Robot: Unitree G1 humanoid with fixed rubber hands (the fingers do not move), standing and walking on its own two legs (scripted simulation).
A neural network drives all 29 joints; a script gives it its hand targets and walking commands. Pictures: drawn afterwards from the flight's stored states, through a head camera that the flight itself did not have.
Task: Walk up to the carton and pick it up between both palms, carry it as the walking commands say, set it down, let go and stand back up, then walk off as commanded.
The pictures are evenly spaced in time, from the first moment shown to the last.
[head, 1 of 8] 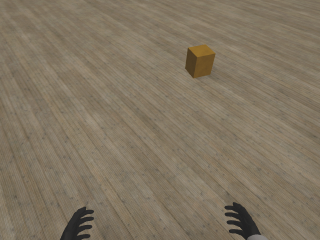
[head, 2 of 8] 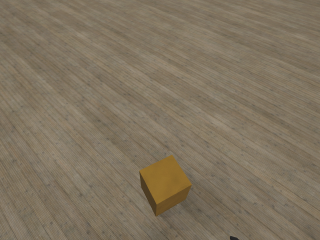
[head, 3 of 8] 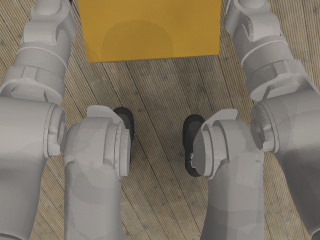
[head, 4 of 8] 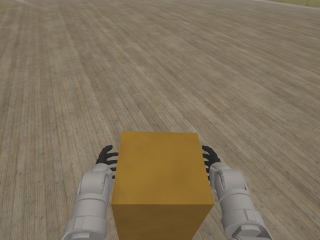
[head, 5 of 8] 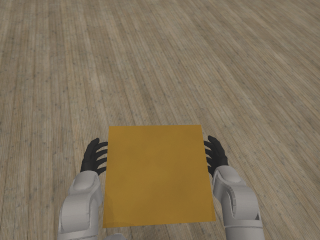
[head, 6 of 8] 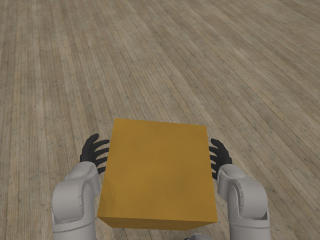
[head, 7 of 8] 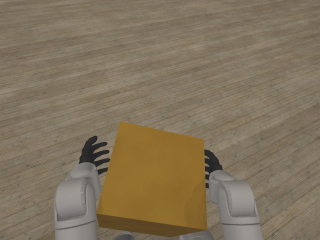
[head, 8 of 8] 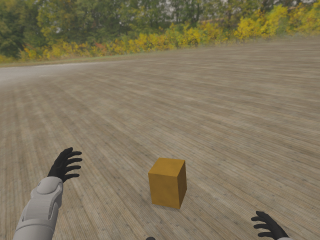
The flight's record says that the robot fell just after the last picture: yes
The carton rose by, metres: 0.68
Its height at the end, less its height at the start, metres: +0.01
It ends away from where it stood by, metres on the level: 7.66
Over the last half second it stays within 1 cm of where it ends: no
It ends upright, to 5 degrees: no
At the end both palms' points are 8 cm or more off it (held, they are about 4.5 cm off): yes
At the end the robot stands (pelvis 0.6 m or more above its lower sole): yes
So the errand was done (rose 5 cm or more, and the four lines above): no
